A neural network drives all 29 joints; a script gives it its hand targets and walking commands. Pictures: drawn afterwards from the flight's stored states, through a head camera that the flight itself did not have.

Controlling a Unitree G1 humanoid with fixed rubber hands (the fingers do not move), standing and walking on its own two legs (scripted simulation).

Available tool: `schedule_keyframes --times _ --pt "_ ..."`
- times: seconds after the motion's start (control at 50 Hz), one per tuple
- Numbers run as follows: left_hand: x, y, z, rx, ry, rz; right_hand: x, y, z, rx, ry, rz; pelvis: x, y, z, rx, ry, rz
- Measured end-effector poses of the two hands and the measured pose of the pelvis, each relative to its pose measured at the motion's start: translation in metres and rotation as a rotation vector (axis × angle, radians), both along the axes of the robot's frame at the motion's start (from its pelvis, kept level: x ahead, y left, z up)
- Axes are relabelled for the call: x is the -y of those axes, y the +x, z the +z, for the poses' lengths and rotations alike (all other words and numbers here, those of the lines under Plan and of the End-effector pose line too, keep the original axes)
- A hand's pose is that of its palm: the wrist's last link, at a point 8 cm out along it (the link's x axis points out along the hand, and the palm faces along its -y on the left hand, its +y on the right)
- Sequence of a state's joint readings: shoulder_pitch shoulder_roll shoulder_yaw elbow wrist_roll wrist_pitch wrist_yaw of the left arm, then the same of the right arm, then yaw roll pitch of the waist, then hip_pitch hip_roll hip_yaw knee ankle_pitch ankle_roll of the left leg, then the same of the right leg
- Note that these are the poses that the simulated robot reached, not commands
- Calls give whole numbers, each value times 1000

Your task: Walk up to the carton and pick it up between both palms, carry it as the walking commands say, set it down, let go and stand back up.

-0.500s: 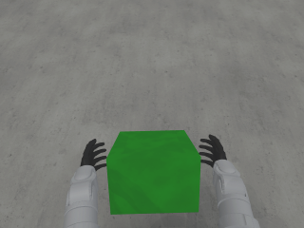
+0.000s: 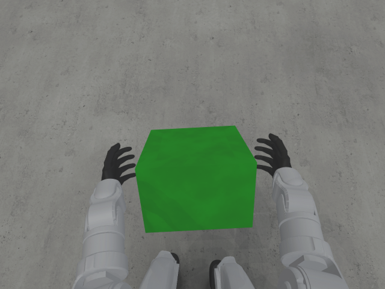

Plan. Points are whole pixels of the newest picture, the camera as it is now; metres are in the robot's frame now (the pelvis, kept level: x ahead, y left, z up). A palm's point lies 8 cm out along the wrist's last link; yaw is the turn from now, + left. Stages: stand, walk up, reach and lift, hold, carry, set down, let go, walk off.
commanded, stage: set down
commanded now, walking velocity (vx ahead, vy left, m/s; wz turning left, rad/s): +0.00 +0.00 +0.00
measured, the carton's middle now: (195, 172) +0.43 +0.02 -0.23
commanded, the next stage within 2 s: none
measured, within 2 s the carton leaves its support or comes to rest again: neither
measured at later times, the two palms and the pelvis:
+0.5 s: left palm (126, 184) +0.36 +0.19 -0.15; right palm (265, 170) +0.42 -0.16 -0.15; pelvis -0.02 -0.01 -0.08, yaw +0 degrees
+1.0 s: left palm (134, 184) +0.39 +0.20 -0.24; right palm (256, 170) +0.45 -0.16 -0.24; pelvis -0.04 -0.01 -0.15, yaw +1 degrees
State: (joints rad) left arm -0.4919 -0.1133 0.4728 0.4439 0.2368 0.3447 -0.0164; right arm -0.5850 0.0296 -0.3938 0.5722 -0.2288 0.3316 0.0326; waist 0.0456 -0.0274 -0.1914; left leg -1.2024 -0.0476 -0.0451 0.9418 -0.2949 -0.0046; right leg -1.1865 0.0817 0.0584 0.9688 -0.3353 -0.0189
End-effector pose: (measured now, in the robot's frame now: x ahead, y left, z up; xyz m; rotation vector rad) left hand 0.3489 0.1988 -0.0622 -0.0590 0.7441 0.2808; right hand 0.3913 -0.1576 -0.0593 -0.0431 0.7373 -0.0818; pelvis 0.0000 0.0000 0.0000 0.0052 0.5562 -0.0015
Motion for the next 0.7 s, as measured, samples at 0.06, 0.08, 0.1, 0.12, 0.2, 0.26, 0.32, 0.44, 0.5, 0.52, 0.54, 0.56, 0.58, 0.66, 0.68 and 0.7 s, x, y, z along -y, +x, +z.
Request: schedule_keyframes --times 0.06,0.08,0.1,0.12,0.2,0.26,0.32,0.44,0.5,0.52,0.54,0.56,0.58,0.66,0.68,0.7 --pt "1 3 -11 -3 -3 3 0 3 -11 -2 -6 -1 -2 -2 -9 -29 3 -3" --pt "1 3 -15 -4 -4 4 0 4 -15 -3 -8 -2 -2 -3 -12 -38 4 -4" --pt "1 4 -19 -5 -5 6 0 5 -19 -4 -12 -4 -2 -4 -15 -48 5 -4" --pt "2 4 -22 -6 -6 8 1 7 -23 -4 -15 -7 -3 -5 -18 -57 6 -5" --pt "4 6 -38 -9 -4 18 0 11 -39 -5 -32 -21 -3 -8 -31 -91 9 -7" --pt "6 8 -49 -12 6 34 0 15 -50 -6 -39 -26 -2 -10 -41 -115 11 -8" --pt "7 9 -60 -15 19 56 -1 18 -61 -6 -42 -18 0 -12 -51 -138 13 -8" --pt "6 13 -80 -12 24 57 -2 23 -82 -3 -47 -6 4 -17 -71 -170 15 -6" --pt "5 15 -88 -11 25 54 -2 26 -92 -2 -44 3 7 -21 -80 -180 15 -6" --pt "5 16 -91 -10 26 53 -2 27 -95 -2 -42 6 7 -22 -83 -182 16 -6" --pt "5 17 -94 -10 26 52 -2 28 -98 -1 -41 9 8 -23 -86 -185 16 -6" --pt "4 18 -96 -9 26 51 -2 29 -101 -1 -40 13 9 -24 -90 -187 16 -6" --pt "4 19 -99 -9 27 51 -2 30 -104 -1 -38 16 9 -25 -93 -189 17 -6" --pt "3 24 -111 -6 26 47 -2 35 -117 0 -33 28 11 -28 -105 -198 19 -6" --pt "3 25 -114 -6 25 46 -2 37 -121 1 -33 30 12 -29 -108 -201 19 -7" --pt "3 26 -117 -5 24 45 -2 38 -124 1 -32 33 12 -30 -111 -204 19 -7"
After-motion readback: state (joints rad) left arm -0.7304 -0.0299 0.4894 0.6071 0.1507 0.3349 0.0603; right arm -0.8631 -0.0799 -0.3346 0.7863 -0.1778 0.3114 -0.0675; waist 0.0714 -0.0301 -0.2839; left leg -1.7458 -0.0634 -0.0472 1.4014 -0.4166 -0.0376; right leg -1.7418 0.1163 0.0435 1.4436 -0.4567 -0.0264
